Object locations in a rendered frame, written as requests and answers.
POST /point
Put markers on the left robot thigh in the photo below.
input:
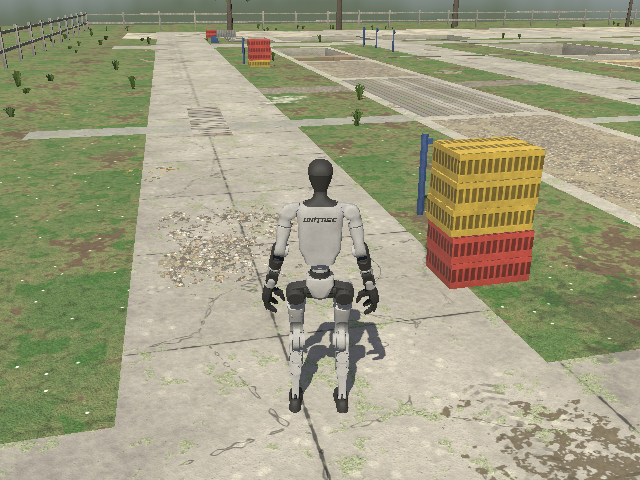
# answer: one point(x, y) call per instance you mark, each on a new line
point(296, 300)

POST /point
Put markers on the robot left forearm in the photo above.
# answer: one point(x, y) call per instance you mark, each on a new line
point(274, 268)

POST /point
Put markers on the robot right hand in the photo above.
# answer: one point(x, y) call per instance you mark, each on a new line
point(373, 299)

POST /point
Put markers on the robot right foot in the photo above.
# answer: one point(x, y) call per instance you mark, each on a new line
point(341, 405)

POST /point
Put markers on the robot right upper arm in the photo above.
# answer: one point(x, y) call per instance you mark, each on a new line
point(351, 212)

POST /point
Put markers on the robot left hand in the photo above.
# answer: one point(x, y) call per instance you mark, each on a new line
point(267, 297)

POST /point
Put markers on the robot left upper arm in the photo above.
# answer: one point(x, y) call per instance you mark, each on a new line
point(288, 212)

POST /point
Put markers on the robot right forearm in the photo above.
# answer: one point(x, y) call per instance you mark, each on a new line
point(366, 270)

